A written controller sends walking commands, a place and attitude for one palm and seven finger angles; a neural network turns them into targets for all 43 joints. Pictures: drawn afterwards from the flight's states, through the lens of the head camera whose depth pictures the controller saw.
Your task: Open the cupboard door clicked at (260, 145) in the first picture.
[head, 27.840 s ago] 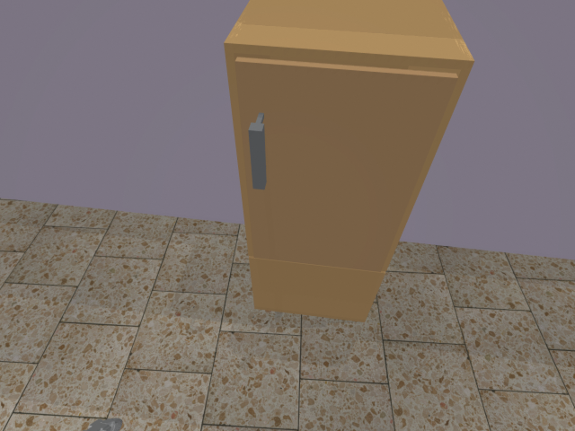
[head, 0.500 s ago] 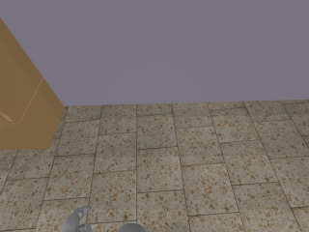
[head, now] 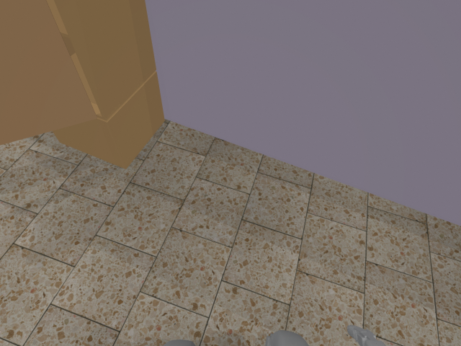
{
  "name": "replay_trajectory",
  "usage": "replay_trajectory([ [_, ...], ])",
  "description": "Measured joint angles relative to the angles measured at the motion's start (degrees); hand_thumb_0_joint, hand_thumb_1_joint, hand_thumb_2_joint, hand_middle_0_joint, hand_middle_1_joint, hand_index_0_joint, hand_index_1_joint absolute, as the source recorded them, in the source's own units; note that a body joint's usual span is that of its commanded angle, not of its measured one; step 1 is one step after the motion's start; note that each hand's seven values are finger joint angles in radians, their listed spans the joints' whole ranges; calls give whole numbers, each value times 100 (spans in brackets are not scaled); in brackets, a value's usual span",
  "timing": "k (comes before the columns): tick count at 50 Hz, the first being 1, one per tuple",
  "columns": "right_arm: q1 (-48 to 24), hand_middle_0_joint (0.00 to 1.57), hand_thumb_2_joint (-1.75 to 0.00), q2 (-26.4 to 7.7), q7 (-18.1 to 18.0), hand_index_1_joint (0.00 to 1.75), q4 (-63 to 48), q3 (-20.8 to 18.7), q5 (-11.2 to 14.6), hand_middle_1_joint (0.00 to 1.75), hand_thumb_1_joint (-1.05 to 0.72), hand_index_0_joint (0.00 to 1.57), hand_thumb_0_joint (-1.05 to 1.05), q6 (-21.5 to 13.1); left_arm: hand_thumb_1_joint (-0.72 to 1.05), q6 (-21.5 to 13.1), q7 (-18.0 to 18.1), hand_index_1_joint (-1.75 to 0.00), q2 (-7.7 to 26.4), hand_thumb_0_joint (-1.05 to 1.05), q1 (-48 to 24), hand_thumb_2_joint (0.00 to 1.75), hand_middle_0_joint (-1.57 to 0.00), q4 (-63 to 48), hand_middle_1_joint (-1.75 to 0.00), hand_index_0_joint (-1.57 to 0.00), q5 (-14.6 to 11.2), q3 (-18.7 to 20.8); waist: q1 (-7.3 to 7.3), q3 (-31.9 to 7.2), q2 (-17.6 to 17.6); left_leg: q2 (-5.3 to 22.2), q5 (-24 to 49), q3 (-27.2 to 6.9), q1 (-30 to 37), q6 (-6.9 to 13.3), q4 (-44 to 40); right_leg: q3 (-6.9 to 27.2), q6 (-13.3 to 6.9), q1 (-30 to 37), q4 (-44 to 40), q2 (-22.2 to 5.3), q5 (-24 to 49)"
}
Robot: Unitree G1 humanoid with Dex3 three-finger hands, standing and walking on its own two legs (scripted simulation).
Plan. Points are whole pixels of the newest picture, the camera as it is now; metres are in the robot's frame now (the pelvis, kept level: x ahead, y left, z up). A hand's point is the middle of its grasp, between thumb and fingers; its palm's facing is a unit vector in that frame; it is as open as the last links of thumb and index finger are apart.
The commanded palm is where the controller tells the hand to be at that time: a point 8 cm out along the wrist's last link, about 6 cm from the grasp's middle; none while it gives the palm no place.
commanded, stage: turn to face it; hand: left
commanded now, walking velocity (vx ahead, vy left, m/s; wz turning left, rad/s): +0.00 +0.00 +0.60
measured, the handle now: out of the picture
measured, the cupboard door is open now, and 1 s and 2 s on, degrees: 51 51 51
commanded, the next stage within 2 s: take the last steps up to it in 0.62 s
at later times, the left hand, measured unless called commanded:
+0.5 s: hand out of the picture +0.07 +0.15 -0.14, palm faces +0.27 -0.93 -0.26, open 7.3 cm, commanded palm none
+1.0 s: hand out of the picture -0.02 +0.19 -0.15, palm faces +0.50 -0.84 -0.22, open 7.4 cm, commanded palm none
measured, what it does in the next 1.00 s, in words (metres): steps on the spot, turning left: right foot, then left foot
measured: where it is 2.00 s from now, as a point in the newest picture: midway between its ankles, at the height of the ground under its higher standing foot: (167, 321)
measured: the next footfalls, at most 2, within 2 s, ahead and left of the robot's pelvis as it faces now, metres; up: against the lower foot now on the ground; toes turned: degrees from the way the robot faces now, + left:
right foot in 0.32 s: +0.07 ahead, -0.16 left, +0.00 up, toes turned +9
left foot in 0.70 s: +0.02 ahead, +0.09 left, +0.00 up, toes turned +27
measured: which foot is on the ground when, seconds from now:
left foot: down 0.00-0.32, up 0.34-0.68, down 0.70-1.00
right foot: up 0.00-0.30, down 0.32-0.72, up 0.74-1.00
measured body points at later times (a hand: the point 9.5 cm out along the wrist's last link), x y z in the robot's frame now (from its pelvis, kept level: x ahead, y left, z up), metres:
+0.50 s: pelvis +0.02 -0.06 +0.01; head +0.07 -0.07 +0.46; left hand +0.06 +0.20 -0.12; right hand +0.14 -0.30 -0.15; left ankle -0.04 +0.07 -0.64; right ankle +0.03 -0.17 -0.73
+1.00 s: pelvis +0.03 -0.02 +0.01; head +0.05 -0.01 +0.46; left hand -0.05 +0.23 -0.14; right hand +0.20 -0.19 -0.14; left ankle -0.02 +0.07 -0.73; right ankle +0.09 -0.15 -0.69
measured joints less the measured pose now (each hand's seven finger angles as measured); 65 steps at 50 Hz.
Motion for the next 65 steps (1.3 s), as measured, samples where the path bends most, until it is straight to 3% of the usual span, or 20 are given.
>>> replay_trajectory([
  [9, 428, 21, -89, 91, -3, 30, 225, 13, -12, 30, -90, 20, 0, 26, 91, -90, -18, -30, -95, 0, -425, 90, -20, -287, -30, -20, -27, -66, -148, -121, 221, -65, 335, -554, 238, -54, -573, 261, 84, 46, -991, 210, 314],
  [13, 573, 21, -89, 60, 1, 30, 291, -56, -27, 30, -90, 20, 0, 92, 91, -130, -16, -30, -196, 0, -585, 90, -20, -388, -30, -20, -62, -125, -281, -135, 345, -121, 281, -820, 121, -172, -413, 226, 17, 509, -2049, 419, 273],
  [15, 648, 21, -89, 25, -4, 30, 314, -101, -2, 30, -90, 20, 0, 125, 91, -206, -13, -30, -243, 0, -606, 90, -20, -452, -30, -20, -80, -159, -321, -159, 395, -183, 192, -956, 5, -260, -210, 177, -29, 922, -2916, 520, 681],
  [16, 692, 21, -89, -3, 1, 30, 321, -126, 27, 30, -90, 20, 0, 139, 91, -271, -5, -30, -263, 0, -580, 90, -20, -493, -30, -20, -68, -176, -308, -197, 402, -234, 101, -996, -99, -306, -16, 154, -158, 1107, -3326, 512, 920],
  [19, 641, 21, -89, -164, 6, 30, 402, -236, 43, 30, -90, 20, 0, 233, 91, -358, 44, -30, -450, 0, -525, 90, -20, -470, -30, -20, -20, -266, -350, -118, 591, -249, -1046, -783, -650, -419, 1683, -81, -472, 1206, -3217, 466, 784],
  [22, 602, 20, -89, -247, 56, 30, 448, -284, 23, 30, -90, 20, 1, 311, 91, -334, 65, -30, -569, 0, -366, 90, -20, -420, -30, -20, -29, -309, -382, -108, 585, -97, -922, -395, -1041, -539, 3058, -298, -501, 1462, -3444, 323, 789],
  [24, 566, 20, -89, -245, 87, 30, 454, -279, 25, 30, -90, 20, 1, 332, 91, -333, 66, -30, -598, 0, -263, 90, -20, -367, -30, -20, -28, -316, -389, -107, 509, 40, -758, -239, -1109, -607, 3291, -433, -497, 1590, -3600, 237, 840],
  [27, 488, 20, -89, -203, 105, 30, 452, -246, 36, 30, -91, 19, 1, 333, 91, -355, 63, -30, -607, 0, -124, 90, -20, -286, -30, -20, -8, -312, -337, -85, 364, 193, -762, -83, -948, -663, 2790, -626, -480, 1709, -3716, 107, 859],
  [32, 232, 20, -89, -118, 98, 30, 439, -155, 59, 30, -91, 19, 1, 269, 91, -388, 39, -30, -522, 0, 135, 90, -20, -127, -30, -20, 41, -258, -107, -26, 169, 233, -854, 116, -371, -597, 1283, -862, -384, 1705, -3510, -74, 699],
  [35, 95, 20, -89, -88, 96, 30, 354, -86, 56, 30, -91, 19, 0, 147, 91, -352, 25, -30, -406, 0, 345, 90, -20, 12, -30, -20, 6, -200, -26, -66, 131, 209, -18, 219, 151, -478, 86, -982, -261, 1569, -3092, -136, 457],
  [36, 58, 20, -89, -67, 85, 30, 327, -82, 37, 30, -91, 19, 0, 79, 91, -308, 19, -30, -350, 0, 387, 90, -20, 66, -30, -20, -24, -179, -33, -94, 105, 175, 43, 209, 160, -236, -5, -951, -210, 1426, -2788, -173, 335],
  [38, -26, 20, -89, 37, 44, 30, 296, -29, 1, 30, -91, 19, 0, 18, 91, -156, 48, -30, -217, 0, 357, 90, -20, 191, -30, -20, -47, -135, 23, -55, -30, 94, -117, 196, 69, -39, 217, -518, -171, 1069, -1928, -124, -355],
  [43, 92, 20, -89, 170, -61, 30, 266, 90, -40, 30, -90, 20, 0, -93, 91, -56, -37, -30, -148, 1, 263, 90, -20, 352, -30, -20, 3, -65, 82, -170, 86, 110, 24, 42, 250, -33, -175, -94, -203, 397, -534, 125, -257],
  [46, 277, 20, -89, 195, -58, 30, 342, 124, -36, 30, -90, 20, 0, -147, 91, -145, -121, -30, -209, 1, 206, 90, -20, 318, -30, -20, 11, -71, 70, -254, 224, 93, 174, -69, 414, -13, -485, -86, -224, 328, -706, 155, -64],
  [51, 620, 21, -89, 180, -20, 30, 533, 95, -37, 30, -90, 20, 0, -118, 91, -274, -193, -30, -368, 0, 93, 90, -19, 210, -30, -20, 13, -119, -22, -344, 416, 26, 149, -199, 571, -42, -581, -212, -246, 688, -2042, 235, 60],
  [54, 868, 21, -89, 141, 4, 30, 636, 46, 9, 30, -90, 20, 0, -60, 91, -443, -209, -30, -416, 0, 123, 90, -20, 101, -30, -20, 37, -133, -47, -417, 416, -82, -307, -222, 394, -67, 0, -286, -328, 1196, -3201, 282, 427],
  [56, 949, 21, -89, 44, 35, 30, 765, -12, 3, 30, -90, 20, 0, 41, 91, -544, -153, -30, -537, 0, 125, 90, -20, 113, -30, -20, 48, -152, -23, -388, 541, -79, -943, -277, -16, -122, 1172, -400, -427, 1221, -3052, 257, 813],
  [60, 926, 20, -89, -94, 145, 30, 914, -115, -62, 30, -91, 20, 1, 175, 91, -639, -73, -30, -729, 0, 485, 90, -20, 258, -30, -20, 21, -203, -30, -454, 590, 120, -292, -168, -865, -294, 2854, -528, -390, 1662, -3528, 172, 781],
  [65, 788, 20, -89, -74, 220, 30, 803, -152, -25, 30, -91, 19, 1, 95, 91, -718, -61, -30, -806, 0, 858, 90, -20, 610, -30, -20, 19, -237, -87, -432, 349, 494, 414, -28, -1354, -513, 2597, -650, -241, 2247, -4421, -32, 1033],
])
